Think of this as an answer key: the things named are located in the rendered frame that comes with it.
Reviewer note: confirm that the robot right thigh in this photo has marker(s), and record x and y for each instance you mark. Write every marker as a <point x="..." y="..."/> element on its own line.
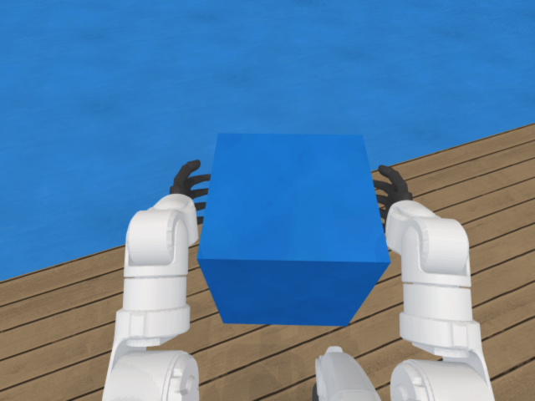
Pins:
<point x="339" y="377"/>

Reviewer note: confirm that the right robot hand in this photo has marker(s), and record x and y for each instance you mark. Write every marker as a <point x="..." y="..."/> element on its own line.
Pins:
<point x="396" y="192"/>

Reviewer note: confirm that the carton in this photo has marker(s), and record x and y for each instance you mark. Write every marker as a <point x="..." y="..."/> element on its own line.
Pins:
<point x="292" y="233"/>

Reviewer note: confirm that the left robot hand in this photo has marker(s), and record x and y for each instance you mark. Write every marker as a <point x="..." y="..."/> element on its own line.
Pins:
<point x="182" y="185"/>

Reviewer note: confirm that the right robot upper arm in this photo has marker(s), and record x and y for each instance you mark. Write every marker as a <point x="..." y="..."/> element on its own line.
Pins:
<point x="427" y="380"/>

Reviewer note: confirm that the left robot upper arm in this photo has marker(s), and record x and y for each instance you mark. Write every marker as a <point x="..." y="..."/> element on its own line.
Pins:
<point x="160" y="375"/>

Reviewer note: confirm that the robot right forearm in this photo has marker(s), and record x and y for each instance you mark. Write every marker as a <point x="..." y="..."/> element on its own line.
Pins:
<point x="437" y="314"/>

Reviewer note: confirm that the robot left forearm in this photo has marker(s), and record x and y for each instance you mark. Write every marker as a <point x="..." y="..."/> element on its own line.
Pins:
<point x="156" y="256"/>

